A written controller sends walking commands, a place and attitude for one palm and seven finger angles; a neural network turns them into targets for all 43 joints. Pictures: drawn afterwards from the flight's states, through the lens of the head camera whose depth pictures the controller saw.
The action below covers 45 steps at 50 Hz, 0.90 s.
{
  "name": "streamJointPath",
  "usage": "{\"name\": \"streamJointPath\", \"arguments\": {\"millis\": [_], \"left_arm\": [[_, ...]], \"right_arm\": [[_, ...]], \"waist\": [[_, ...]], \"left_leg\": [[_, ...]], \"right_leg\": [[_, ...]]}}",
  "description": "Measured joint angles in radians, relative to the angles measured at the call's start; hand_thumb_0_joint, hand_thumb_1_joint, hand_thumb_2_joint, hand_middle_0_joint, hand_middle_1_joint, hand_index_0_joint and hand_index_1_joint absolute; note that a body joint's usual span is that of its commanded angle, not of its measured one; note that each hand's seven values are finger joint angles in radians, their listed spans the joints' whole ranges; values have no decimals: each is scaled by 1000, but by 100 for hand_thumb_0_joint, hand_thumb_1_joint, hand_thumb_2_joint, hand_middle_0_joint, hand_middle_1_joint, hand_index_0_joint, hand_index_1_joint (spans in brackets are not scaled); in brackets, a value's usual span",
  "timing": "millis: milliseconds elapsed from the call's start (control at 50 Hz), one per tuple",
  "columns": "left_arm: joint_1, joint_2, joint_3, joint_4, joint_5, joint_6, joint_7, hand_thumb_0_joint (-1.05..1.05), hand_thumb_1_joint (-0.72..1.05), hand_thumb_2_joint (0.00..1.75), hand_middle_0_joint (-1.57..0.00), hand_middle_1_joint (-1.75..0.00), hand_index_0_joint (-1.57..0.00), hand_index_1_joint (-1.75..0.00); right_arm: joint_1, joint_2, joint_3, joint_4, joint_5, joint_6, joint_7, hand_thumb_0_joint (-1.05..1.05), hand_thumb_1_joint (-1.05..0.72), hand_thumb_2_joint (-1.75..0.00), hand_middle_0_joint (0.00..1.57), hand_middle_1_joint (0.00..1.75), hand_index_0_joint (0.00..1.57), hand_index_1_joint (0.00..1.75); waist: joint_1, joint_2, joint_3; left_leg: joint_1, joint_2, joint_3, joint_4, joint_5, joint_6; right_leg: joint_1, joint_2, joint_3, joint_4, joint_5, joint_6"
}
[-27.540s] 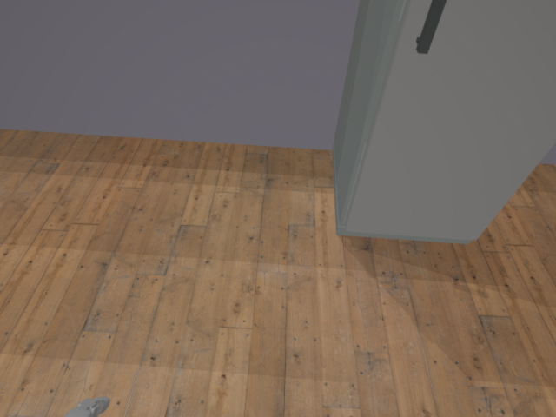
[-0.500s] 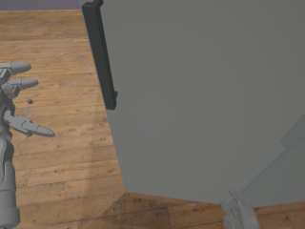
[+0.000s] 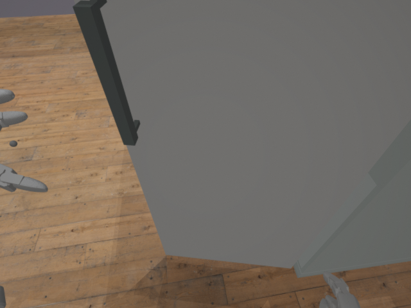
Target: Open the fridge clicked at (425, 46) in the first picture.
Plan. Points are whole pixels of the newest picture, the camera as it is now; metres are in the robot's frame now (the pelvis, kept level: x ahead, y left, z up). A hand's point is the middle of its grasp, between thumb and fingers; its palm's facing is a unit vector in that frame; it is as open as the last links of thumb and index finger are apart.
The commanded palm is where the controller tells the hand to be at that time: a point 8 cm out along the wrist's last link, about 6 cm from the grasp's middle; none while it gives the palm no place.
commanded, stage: slip the hand off the handle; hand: left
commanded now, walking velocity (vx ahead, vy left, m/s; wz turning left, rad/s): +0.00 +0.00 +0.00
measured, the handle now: (117, 81) +0.41 +0.19 +0.25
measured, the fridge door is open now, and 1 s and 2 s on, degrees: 76 76 76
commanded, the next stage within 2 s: draw the hand back to the body in 0.08 s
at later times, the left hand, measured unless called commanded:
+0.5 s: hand (6, 166) +0.26 +0.32 +0.19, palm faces +0.11 -0.99 -0.05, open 14.7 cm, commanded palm +0.22 +0.37 +0.20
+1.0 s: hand (8, 192) +0.23 +0.31 +0.17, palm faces +0.54 -0.79 -0.30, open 12.8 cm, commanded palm +0.18 +0.34 +0.19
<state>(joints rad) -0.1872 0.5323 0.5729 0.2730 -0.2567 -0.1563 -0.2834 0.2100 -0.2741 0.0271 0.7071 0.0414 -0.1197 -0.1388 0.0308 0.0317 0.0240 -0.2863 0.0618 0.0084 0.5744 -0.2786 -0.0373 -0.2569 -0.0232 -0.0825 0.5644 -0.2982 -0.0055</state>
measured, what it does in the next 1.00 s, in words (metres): stands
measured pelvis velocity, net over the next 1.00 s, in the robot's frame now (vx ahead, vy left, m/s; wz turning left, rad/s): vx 0.01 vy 0.02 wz -0.01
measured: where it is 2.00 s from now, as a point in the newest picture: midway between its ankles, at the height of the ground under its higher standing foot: outside the picture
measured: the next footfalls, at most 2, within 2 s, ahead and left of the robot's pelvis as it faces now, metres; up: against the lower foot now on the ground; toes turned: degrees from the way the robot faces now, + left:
none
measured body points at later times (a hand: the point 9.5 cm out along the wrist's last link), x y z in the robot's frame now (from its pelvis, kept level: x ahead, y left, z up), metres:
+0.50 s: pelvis +0.01 +0.02 +0.00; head -0.02 +0.01 +0.45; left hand +0.25 +0.38 +0.19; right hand +0.19 -0.23 -0.06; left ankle +0.02 +0.14 -0.73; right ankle +0.00 -0.11 -0.73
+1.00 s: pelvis +0.01 +0.02 +0.01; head +0.00 +0.01 +0.46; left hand +0.19 +0.35 +0.19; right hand +0.18 -0.19 -0.08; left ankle +0.02 +0.14 -0.73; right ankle +0.00 -0.11 -0.73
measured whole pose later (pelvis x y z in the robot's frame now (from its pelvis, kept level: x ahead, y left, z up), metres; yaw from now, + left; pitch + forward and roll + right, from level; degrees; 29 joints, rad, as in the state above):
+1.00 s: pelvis +0.01 +0.02 +0.01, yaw -1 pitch -5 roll -1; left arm 0.26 0.32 0.39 -0.25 -0.08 -0.05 0.13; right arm 0.20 -0.22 0.04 0.71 0.00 -0.18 -0.09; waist 0.08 0.05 0.06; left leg -0.10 0.03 0.04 0.41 -0.22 -0.01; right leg -0.06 -0.04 -0.06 0.35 -0.21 0.03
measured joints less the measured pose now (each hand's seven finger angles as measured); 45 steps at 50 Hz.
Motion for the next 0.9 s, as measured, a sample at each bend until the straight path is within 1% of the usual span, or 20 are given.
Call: {"name": "streamJointPath", "arguments": {"millis": [80, 120, 220, 240, 260, 300, 340, 360, 400, 440, 480, 520, 560, 640, 720, 740, 780, 820, 860, 900], "left_arm": [[9, 16, 21, 22, -13, -4, -11, -1, -55, 20, -26, -115, -26, -115], [16, 24, 36, 29, -14, 1, -11, -1, -55, 20, -26, -115, -26, -115], [45, 22, 60, 7, -17, -2, -6, -1, -55, 20, -26, -115, -26, -115], [47, 21, 58, 9, -40, 16, -22, -1, -55, 20, -26, -115, -26, -115], [48, 19, 55, 9, -65, 59, -47, -1, -55, 20, -26, -115, -26, -115], [58, 17, 44, -1, -98, 168, -98, -1, -55, 20, -25, -115, -26, -115], [79, 19, 24, -23, -117, 268, -143, -1, -55, 20, -25, -115, -25, -115], [94, 22, 12, -40, -123, 307, -163, -1, -55, 20, -25, -115, -25, -115], [127, 23, -5, -89, -131, 355, -187, -1, -55, 20, -25, -115, -25, -115], [156, 16, -16, -145, -142, 363, -184, -1, -55, 20, -25, -115, -25, -115], [177, 3, -17, -189, -160, 354, -173, -1, -55, 20, -25, -115, -25, -115], [185, -7, -17, -209, -168, 354, -161, -1, -55, 20, -26, -115, -25, -115], [183, -17, -24, -218, -161, 370, -146, -1, -55, 20, -26, -115, -26, -115], [195, -48, -63, -264, -121, 409, -114, -1, -55, 20, -25, -115, -25, -115], [223, -82, -101, -341, -109, 407, -98, -1, -52, 22, -25, -113, -25, -113], [236, -85, -117, -369, -74, 384, -54, -1, -50, 22, -25, -113, -25, -112], [277, -98, -139, -414, -1, 311, 86, -1, -47, 24, -25, -110, -25, -109], [322, -122, -141, -448, 54, 248, 207, -1, -42, 27, -25, -107, -25, -107], [361, -152, -144, -475, 98, 202, 292, -1, -36, 29, -25, -104, -25, -103], [392, -179, -154, -496, 130, 165, 349, -1, -30, 32, -25, -100, -25, -100]], "right_arm": [[20, -4, -6, -4, 3, 0, 6, 1, -90, -90, 21, 30, 20, 30], [30, -5, -9, -8, 4, 0, 9, 1, -90, -90, 21, 30, 20, 30], [50, -8, -15, -16, 5, -2, 10, 1, -90, -90, 21, 30, 20, 30], [52, -9, -14, -14, 14, -1, 8, 1, -90, -90, 21, 30, 20, 30], [54, -11, -13, -14, 26, 0, 4, 1, -90, -90, 21, 30, 20, 30], [56, -15, -9, -18, 46, 0, -8, 1, -90, -90, 21, 30, 20, 30], [53, -20, -3, -33, 59, -6, -17, 1, -90, -90, 21, 30, 20, 30], [50, -22, 0, -44, 63, -10, -20, 1, -90, -90, 21, 30, 20, 30], [38, -23, 5, -68, 64, -20, -18, 1, -90, -90, 21, 30, 20, 30], [26, -18, 10, -91, 62, -33, -14, 1, -90, -90, 21, 30, 20, 30], [13, -11, 16, -105, 59, -45, -5, 1, -90, -90, 21, 30, 20, 30], [-1, -4, 24, -111, 59, -51, 2, 1, -90, -90, 21, 30, 20, 30], [-14, 1, 32, -115, 60, -52, 6, 1, -90, -90, 21, 30, 20, 30], [-37, 7, 46, -117, 58, -53, 7, 1, -90, -90, 21, 30, 20, 30], [-54, 19, 60, -107, 45, -58, 3, 1, -90, -90, 21, 30, 20, 30], [-57, 25, 59, -106, 32, -62, 8, 1, -90, -90, 21, 30, 20, 30], [-64, 36, 57, -101, 3, -76, 21, 1, -90, -90, 21, 30, 20, 30], [-65, 48, 53, -92, -13, -81, 33, 1, -90, -90, 21, 30, 20, 30], [-56, 55, 45, -77, -23, -81, 40, 1, -90, -90, 21, 30, 20, 30], [-43, 57, 36, -54, -31, -79, 43, 1, -90, -90, 21, 30, 20, 30]], "waist": [[-18, -3, -8], [-24, -6, -11], [-22, -8, -17], [-20, -7, -17], [-17, -4, -17], [-12, 3, -23], [-12, 12, -30], [-12, 16, -33], [-12, 20, -37], [-8, 21, -41], [-1, 18, -48], [9, 13, -55], [20, 9, -57], [41, 6, -46], [51, 1, -33], [51, 2, -26], [44, 5, -8], [39, 6, 7], [42, 8, 19], [47, 10, 27]], "left_leg": [[-9, 3, 10, 12, -8, -1], [-13, 4, 14, 20, -13, -1], [-22, 5, 17, 37, -24, 1], [-18, 5, 16, 37, -25, 2], [-11, 4, 14, 33, -24, 2], [7, 1, 11, 22, -21, 6], [23, -3, 9, 11, -19, 11], [30, -5, 9, 5, -17, 14], [42, -9, 10, -4, -14, 19], [52, -13, 11, -14, -10, 23], [58, -16, 12, -23, -6, 26], [63, -19, 12, -29, -2, 28], [69, -22, 10, -36, 2, 30], [83, -28, 4, -48, 12, 34], [97, -33, 2, -66, 23, 37], [103, -32, 2, -71, 26, 36], [114, -30, 4, -85, 34, 34], [126, -29, 11, -106, 44, 33], [138, -27, 19, -125, 52, 33], [151, -27, 25, -141, 57, 34]], "right_leg": [[-18, 1, 11, 22, -10, 0], [-25, 2, 15, 31, -14, 0], [-32, 3, 19, 43, -20, 2], [-27, 3, 18, 40, -20, 3], [-17, 2, 16, 32, -18, 4], [7, 0, 13, 11, -11, 8], [30, -2, 10, -10, -4, 13], [40, -4, 9, -20, 0, 15], [55, -8, 10, -36, 7, 19], [67, -11, 11, -50, 14, 23], [75, -13, 11, -63, 21, 26], [82, -16, 11, -72, 26, 28], [91, -18, 8, -82, 31, 30], [112, -23, 2, -103, 43, 33], [128, -27, -1, -122, 54, 34], [135, -25, -2, -130, 58, 35], [148, -22, 0, -151, 70, 34], [155, -20, 7, -169, 82, 33], [162, -19, 14, -184, 91, 33], [170, -18, 20, -195, 95, 33]]}}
